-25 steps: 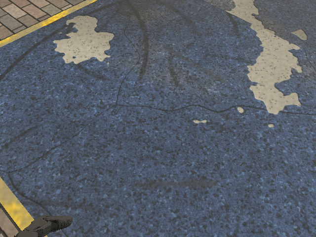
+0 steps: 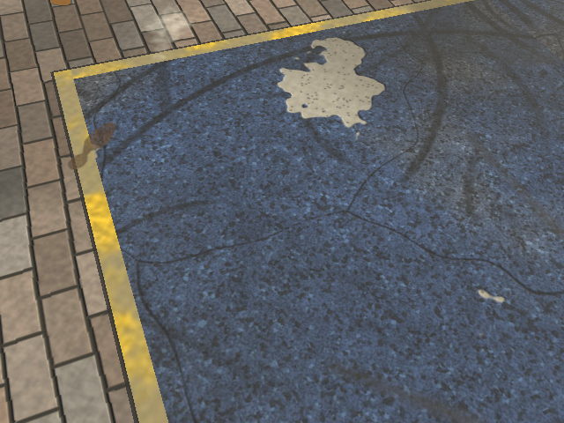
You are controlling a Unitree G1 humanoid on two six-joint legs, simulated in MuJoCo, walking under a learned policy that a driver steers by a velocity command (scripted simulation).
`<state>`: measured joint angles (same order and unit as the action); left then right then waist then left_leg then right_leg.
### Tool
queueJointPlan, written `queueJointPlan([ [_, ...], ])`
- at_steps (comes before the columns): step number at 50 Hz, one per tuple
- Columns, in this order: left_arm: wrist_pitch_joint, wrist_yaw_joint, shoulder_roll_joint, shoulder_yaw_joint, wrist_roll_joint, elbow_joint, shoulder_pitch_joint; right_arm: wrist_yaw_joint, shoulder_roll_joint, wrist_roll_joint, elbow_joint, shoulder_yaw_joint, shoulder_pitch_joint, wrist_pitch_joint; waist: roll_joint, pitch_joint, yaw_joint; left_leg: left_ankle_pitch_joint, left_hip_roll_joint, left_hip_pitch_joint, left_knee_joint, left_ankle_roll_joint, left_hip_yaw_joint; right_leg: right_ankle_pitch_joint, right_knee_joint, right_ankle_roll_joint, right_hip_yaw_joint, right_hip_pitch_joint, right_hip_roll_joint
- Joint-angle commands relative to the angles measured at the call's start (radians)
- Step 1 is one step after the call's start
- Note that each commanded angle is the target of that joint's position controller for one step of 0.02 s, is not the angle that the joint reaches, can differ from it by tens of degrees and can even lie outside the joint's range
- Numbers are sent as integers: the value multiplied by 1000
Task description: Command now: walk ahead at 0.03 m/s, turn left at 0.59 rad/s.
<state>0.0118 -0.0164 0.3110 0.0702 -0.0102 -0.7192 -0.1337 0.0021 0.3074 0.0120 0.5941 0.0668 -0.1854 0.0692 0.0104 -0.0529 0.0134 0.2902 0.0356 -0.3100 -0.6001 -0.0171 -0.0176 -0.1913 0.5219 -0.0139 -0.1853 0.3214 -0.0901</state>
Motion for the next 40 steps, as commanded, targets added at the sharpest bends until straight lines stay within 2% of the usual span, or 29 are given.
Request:
queueJointPlan([
  [1,-5,3,54,14,43,92,-1,-23,294,-10,-66,84,-108,-11,-361,85,-12,-446,329,272,269,-277,534,-446,372,-66,18,360,72],
  [2,-10,-8,101,31,36,109,107,-17,255,-45,-73,75,-121,-35,-240,122,-95,-402,341,194,296,-347,549,-471,563,-59,199,372,88],
  [3,-7,-10,110,37,14,105,99,-15,227,-49,-67,63,-75,-54,-194,107,-56,-348,290,170,297,-299,457,-378,612,-41,236,375,70],
  [4,-2,-17,112,43,12,80,61,-17,198,-28,-71,58,-12,-63,-148,96,-21,-304,231,161,283,-238,389,-288,603,-36,247,372,58],
  [5,0,-24,119,48,23,65,45,-21,167,-10,-77,47,24,-63,-141,103,-11,-324,206,166,271,-207,360,-233,599,-42,248,369,56],
  [6,0,-24,115,49,29,59,33,-27,153,-7,-81,37,39,-61,-149,116,-1,-394,184,143,261,-202,334,-194,625,-53,242,328,68],
  [8,-5,-18,97,45,19,56,20,-34,144,-14,-82,31,30,-55,-140,147,3,-445,160,153,248,-207,317,-149,614,-68,238,291,89],
  [12,-11,-10,64,28,11,71,74,-43,168,-8,-72,43,-6,-45,-152,143,-30,-385,144,206,222,-206,362,-131,382,-81,254,265,104],
  [15,-16,0,68,26,5,75,82,-39,185,-10,-76,51,-3,-37,-171,137,-41,-335,145,166,214,-219,430,-169,269,-74,263,183,120],
  [18,-26,11,78,30,-2,74,67,-30,186,-4,-78,54,14,-31,-180,137,-40,-364,137,153,199,-218,502,-195,174,-60,270,112,137],
  [20,-35,19,81,33,-4,71,43,-27,183,5,-80,55,31,-27,-184,147,-28,-399,122,166,176,-205,543,-176,74,-45,273,62,143],
  [22,-43,22,83,40,1,49,-21,-32,170,22,-85,52,67,-22,-166,156,17,-345,70,118,129,-150,530,8,-150,-18,254,-81,130],
  [23,-42,18,126,51,13,44,-51,-36,134,15,-83,42,37,-23,-95,183,8,-179,22,34,51,-95,469,106,-184,24,328,-202,12],
  [24,-32,13,210,63,30,59,-5,-33,85,1,-82,31,-36,-28,175,162,-66,175,-136,-143,-140,-24,274,314,-195,144,553,-272,-192],
  [25,-35,16,179,57,52,63,-16,-39,163,-8,-83,54,-8,-39,239,128,-21,383,-167,-235,-364,33,206,389,-221,298,697,-201,-309],
  [26,-39,12,137,43,42,77,19,-39,210,-9,-63,73,-25,-41,156,113,-34,334,-127,-240,-513,57,224,361,-215,310,644,-178,-294],
  [27,-39,9,104,33,28,80,62,-39,200,-4,-38,76,-33,-36,117,94,-49,274,-121,-242,-564,73,220,322,-199,265,551,-166,-224],
  [28,-38,6,90,27,15,82,77,-43,172,-6,-21,71,-41,-27,106,81,-48,227,-122,-258,-587,89,220,293,-188,231,491,-178,-176],
  [29,-37,3,81,21,7,77,73,-43,143,-5,-16,63,-40,-21,109,76,-39,195,-124,-262,-601,102,222,331,-181,229,462,-188,-160],
  [32,-26,-3,71,13,15,57,36,-40,78,2,-27,36,4,-24,142,95,-14,159,-102,-210,-432,122,158,371,-175,232,379,-232,-115],
  [35,-13,-1,102,19,12,46,23,-32,37,-6,-35,11,38,-28,188,116,13,177,-47,-61,-163,123,75,370,-162,230,356,-223,-113],
  [36,-10,2,104,17,9,36,0,-31,36,-5,-28,10,38,-31,193,116,24,159,-45,-10,-78,121,62,364,-158,232,373,-207,-112],
  [37,-8,7,98,12,4,28,-8,-30,36,-5,-11,11,16,-32,185,112,15,90,-50,50,37,114,52,351,-150,224,383,-188,-105],
  [38,-8,11,95,7,-7,21,-4,-29,34,-9,12,13,-23,-35,170,98,-13,-47,-62,134,201,97,33,344,-138,207,386,-154,-92],
  [39,-14,14,92,4,-16,8,-37,-30,60,-16,22,19,-38,-38,144,89,-19,-163,-56,220,310,70,50,316,-136,170,394,-109,-78],
  [40,-29,21,89,-1,-4,4,-63,-39,118,-22,16,29,-57,-39,78,121,-11,-298,25,338,277,38,127,231,-122,109,390,-37,-59],
])
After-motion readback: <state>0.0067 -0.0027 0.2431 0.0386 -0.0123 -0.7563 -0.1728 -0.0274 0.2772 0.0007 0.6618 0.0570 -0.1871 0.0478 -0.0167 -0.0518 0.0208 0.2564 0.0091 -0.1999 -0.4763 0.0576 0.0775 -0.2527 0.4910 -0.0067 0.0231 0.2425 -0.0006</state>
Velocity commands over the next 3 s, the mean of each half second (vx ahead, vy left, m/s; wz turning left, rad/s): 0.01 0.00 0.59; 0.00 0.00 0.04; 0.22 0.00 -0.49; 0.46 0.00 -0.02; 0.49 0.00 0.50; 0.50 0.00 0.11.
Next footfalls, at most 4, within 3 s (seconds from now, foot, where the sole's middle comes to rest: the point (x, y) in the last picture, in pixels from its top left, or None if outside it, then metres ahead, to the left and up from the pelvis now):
0.46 right None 0.09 -0.11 -0.77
0.80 left None -0.02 0.13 -0.77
1.14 right None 0.05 -0.10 -0.77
1.68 left None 0.35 0.11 -0.77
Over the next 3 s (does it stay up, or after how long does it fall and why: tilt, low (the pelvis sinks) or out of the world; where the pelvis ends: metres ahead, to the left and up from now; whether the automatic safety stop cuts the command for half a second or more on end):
stays up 0.88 0.14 0.02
